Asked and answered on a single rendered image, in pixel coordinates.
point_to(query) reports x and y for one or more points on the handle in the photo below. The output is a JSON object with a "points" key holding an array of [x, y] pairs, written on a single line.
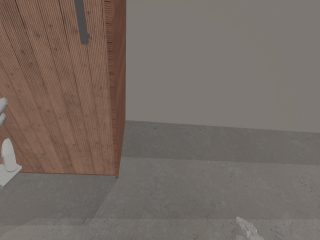
{"points": [[81, 19]]}

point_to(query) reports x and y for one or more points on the wardrobe door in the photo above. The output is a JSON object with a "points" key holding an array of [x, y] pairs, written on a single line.
{"points": [[58, 114]]}

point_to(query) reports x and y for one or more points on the robot right hand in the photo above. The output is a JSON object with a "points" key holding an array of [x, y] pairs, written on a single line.
{"points": [[248, 229]]}

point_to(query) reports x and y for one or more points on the robot left hand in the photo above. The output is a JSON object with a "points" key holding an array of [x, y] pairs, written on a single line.
{"points": [[9, 169]]}

